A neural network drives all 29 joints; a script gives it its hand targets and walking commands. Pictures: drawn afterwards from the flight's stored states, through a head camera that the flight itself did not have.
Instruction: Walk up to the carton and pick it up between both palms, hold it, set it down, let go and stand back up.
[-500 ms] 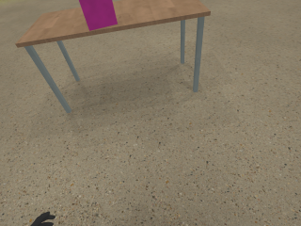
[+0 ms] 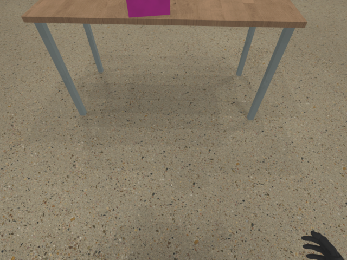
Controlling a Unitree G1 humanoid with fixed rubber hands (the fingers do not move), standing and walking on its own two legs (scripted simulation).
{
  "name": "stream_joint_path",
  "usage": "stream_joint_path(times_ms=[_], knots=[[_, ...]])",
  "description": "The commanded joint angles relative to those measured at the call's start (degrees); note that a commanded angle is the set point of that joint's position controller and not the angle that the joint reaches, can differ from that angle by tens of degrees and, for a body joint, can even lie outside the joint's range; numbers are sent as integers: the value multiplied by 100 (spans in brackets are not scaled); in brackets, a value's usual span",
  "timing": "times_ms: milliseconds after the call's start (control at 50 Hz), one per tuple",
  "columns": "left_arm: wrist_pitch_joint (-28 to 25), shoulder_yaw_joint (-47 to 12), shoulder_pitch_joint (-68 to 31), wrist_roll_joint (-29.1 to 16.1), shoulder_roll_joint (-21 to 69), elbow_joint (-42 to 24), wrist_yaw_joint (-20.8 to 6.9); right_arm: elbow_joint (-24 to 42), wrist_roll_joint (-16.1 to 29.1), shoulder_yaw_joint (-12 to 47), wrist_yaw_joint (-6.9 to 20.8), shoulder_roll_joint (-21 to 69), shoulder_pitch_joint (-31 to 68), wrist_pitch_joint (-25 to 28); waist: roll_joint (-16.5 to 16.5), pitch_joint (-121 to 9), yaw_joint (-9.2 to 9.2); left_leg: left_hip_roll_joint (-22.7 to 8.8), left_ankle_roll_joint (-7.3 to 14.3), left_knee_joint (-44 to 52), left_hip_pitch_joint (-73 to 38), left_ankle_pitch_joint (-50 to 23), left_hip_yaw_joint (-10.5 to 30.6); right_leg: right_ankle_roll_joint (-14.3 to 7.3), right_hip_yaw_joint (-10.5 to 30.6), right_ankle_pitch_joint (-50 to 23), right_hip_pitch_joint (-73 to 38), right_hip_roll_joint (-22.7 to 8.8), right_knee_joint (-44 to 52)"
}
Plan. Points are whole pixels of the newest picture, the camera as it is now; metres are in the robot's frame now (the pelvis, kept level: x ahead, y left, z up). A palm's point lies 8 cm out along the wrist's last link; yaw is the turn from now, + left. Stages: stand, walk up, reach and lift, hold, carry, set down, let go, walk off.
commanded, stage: walk up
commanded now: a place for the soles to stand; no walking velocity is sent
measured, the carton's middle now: out of the picture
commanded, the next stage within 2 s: none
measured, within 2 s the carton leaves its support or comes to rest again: neither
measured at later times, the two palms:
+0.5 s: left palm (46, 219) +0.21 +0.33 -0.05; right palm (301, 171) +0.39 -0.33 -0.08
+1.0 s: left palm (63, 136) +0.49 +0.41 -0.09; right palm (266, 126) +0.54 -0.26 -0.06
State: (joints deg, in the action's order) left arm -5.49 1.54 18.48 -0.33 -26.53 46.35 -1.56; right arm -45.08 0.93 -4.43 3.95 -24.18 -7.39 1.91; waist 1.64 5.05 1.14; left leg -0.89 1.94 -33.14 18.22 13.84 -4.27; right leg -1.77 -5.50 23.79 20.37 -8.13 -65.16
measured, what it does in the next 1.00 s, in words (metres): walks ahead: right foot, then left foot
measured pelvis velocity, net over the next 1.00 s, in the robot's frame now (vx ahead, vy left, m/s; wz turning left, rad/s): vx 0.43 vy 0.08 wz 0.11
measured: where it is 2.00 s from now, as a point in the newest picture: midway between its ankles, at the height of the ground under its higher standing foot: (155, 163)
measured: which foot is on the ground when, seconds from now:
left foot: down 0.00-0.26, up 0.28-0.68, down 0.70-1.00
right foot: up 0.00-0.22, down 0.24-0.74, up 0.76-1.00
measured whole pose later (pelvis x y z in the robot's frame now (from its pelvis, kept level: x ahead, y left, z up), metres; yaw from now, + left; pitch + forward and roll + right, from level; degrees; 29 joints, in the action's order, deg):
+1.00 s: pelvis +0.43 +0.08 +0.01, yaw +6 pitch -2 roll +1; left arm -4.0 2.5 16.3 -0.4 -27.6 46.6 -2.6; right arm -46.1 -0.2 -4.9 3.0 -25.7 -16.2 3.9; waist 3.3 4.1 -2.3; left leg 0.1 2.6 -26.5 8.9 15.7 -7.6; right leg -0.6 -3.3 15.0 30.7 -7.8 -49.9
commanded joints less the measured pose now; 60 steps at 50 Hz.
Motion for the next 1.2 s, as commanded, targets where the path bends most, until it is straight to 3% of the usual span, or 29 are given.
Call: stream_joint_path(times_ms=[0, 80, 140, 200, 220, 240, 260, 280, 300, 340, 400, 460, 520, 620, 660, 680, 700, 720, 740, 780, 820, 920, 980, 1040, 1100, 1120, 1140, 1160, 1180], knots=[[-37, 368, 230, -85, -1022, -325, -15, 148, -67, -337, -103, -1402, -499, 182, -1240, -266, -177, -1029, 1139, 1405, -577, -2137, 1100, 57, 239, -290, 779, -158, 759], [-2, 408, -218, 26, -1061, -396, -110, 361, -92, -386, -27, -1375, -449, 295, -941, -226, -225, -1129, 1291, 1799, -492, -711, 1249, 114, 155, -869, 841, -213, 1982], [-65, 490, -448, 19, -1024, -236, -158, 465, -123, -366, 39, -1326, -301, 299, -855, -302, -187, -969, 1053, 1696, 150, 228, 1103, 82, -5, -1645, -96, 56, 2716], [-74, 633, 323, 39, -1255, 77, -104, 535, -178, -270, -6, -1268, -275, 259, -366, -802, 328, -659, 689, 292, 953, -233, 647, -23, -65, -1767, -2089, 281, 3042], [-116, 722, 813, 69, -1440, 198, -39, 499, -194, -216, 2, -1059, -473, 255, 443, -944, 682, -271, 468, -1005, 1569, -398, 382, -256, 241, -1133, -3022, 220, 3446], [-139, 858, 1487, 148, -1897, 245, 42, 497, -190, -76, -2, -728, -947, 234, 1708, -1404, 931, 273, 203, -2708, 2121, 1039, 70, -551, 1664, 215, -3606, -898, 4123], [-156, 833, 1199, 159, -2141, 54, 52, 461, -142, -122, -43, -910, -1304, 186, 1575, -1330, 610, 475, 54, -3431, 2457, 1831, 654, -743, 3725, 1194, -3348, -1970, 5092], [-138, 803, 542, 37, -2023, -27, 63, 301, -144, -253, -105, -1542, -1155, 109, 783, -1148, 458, 141, 92, -3855, 2513, 1531, 848, -1224, 3982, 1909, -2869, -2100, 5225], [-137, 724, 369, 11, -1852, -191, 59, 268, -158, -292, -115, -1669, -923, 158, 444, -610, 462, -160, 129, -3914, 2501, 1086, 842, -1318, 3697, 1830, -2183, -2098, 5326], [-185, 614, 78, 8, -1591, -211, 56, 98, -99, -237, -100, -1465, -845, 191, 71, 149, 149, -310, 3, -3331, 1967, 617, 1208, -976, 2325, 62, -970, -1538, 5367], [-256, 527, -175, -2, -1436, -173, 39, 92, -121, -235, 21, -1178, -1154, 100, 768, -19, -128, -426, -161, -2651, 1510, 81, 885, -897, 699, -1115, -661, -1019, 5263], [-292, 558, -2, -11, -1427, -181, 39, 190, -136, -226, 139, -1042, -568, 53, 725, 151, -14, -395, -238, -2023, 1549, -372, 667, -846, 370, -982, -656, -958, 5386], [-268, 641, 218, 50, -1584, -116, 0, 437, -192, -238, 235, -1081, 157, 31, 665, 88, 177, -541, -308, -1141, 1439, -465, 442, -890, 383, 305, -744, -910, 5588], [-166, 649, 399, -25, -1680, -110, -12, 444, -191, -228, 290, -908, 486, 82, 495, -382, 142, -339, -96, 86, 669, -447, -49, -847, -150, -2345, -1508, -950, 4491], [-82, 581, 323, -10, -1599, -166, 19, 218, -199, -300, 227, -1030, -81, 103, 154, -721, -176, -131, 76, 459, -435, -338, -139, -689, -389, -2440, -1094, -890, 3539], [-68, 496, 431, 9, -1397, -234, 29, 9, -198, -433, 153, -1362, -801, 128, -385, -1204, -493, -48, 286, 506, -1707, -106, 152, -532, -617, -2591, -594, -558, 2269], [-51, 353, 734, -29, -945, -260, 56, -157, -281, -562, 37, -1688, -1474, 166, -1422, -1509, -767, -752, 602, 930, -2729, 612, 1253, -272, -702, -1593, 493, -204, 768], [-42, 296, 811, -54, -668, -439, 36, -1, -253, -622, -57, -2139, -1486, 183, -2316, -1427, -684, -1887, 1020, 1492, -3558, 1032, 3536, -18, -508, 794, 2213, 618, -137], [-4, 338, 481, 29, -1305, -330, 119, 81, -43, -592, -65, -2171, -1297, 182, -1444, -1396, -746, -2310, 1481, 1798, -3042, 821, 3874, -69, 129, 873, 2116, 326, -525], [4, 303, 244, -8, -1294, -239, 81, 65, 9, -471, -138, -1689, -805, 175, -794, -499, -502, -1831, 1132, 1654, -1734, -305, 2474, -105, 525, 4, 1675, -104, -150], [41, 312, 450, -104, -1142, -72, 28, 57, 9, -319, -180, -1475, -656, 265, -840, -306, -261, -1205, 595, 1593, -1181, -1687, 1311, -24, 768, -559, 1198, -97, 399], [95, 291, 156, -19, -861, -191, -89, 307, -123, -313, -126, -1265, -487, 297, -1184, -66, -207, -1135, 1167, 1858, -735, -632, 677, 155, 224, -882, 1131, -25, 1554], [109, 377, -463, 57, -864, -302, -147, 378, -150, -338, -95, -1386, -735, 338, -1049, -3, -324, -1293, 1051, 1990, -529, 31, 929, 110, 230, -1274, 785, -31, 2162], [38, 405, -562, 34, -892, -258, -168, 475, -200, -328, -88, -1387, -636, 296, -961, -53, -320, -1144, 983, 1654, -233, -98, 572, 88, 136, -1534, 172, 125, 2860], [-26, 417, -150, 55, -905, -65, -128, 553, -181, -289, -115, -1328, -769, 222, -426, -415, -22, -960, 767, 480, -260, -1311, 230, -78, -125, -1650, -886, 468, 3546], [-64, 536, 336, 93, -1133, 75, -70, 568, -187, -207, -113, -1093, -1014, 210, 357, -908, 267, -809, 576, -532, 161, -1297, 148, -246, 13, -1410, -2127, 535, 3710], [-112, 684, 911, 129, -1594, 169, 18, 621, -192, -102, -100, -809, -1286, 213, 1393, -1232, 550, -269, 282, -2054, 1052, -262, -278, -523, 1271, -591, -3013, -391, 4169], [-97, 767, 1132, 115, -1936, 81, 77, 573, -187, -41, -97, -753, -1600, 181, 1617, -1251, 461, 141, 28, -3026, 1870, 1504, -15, -925, 3497, 79, -3352, -1705, 4796], [-56, 774, 769, 13, -2006, 54, 96, 501, -157, -207, -173, -1445, -1385, 99, 1152, -1168, 501, -29, 102, -3367, 2159, 1714, 437, -1431, 4020, 449, -3221, -1850, 4958]])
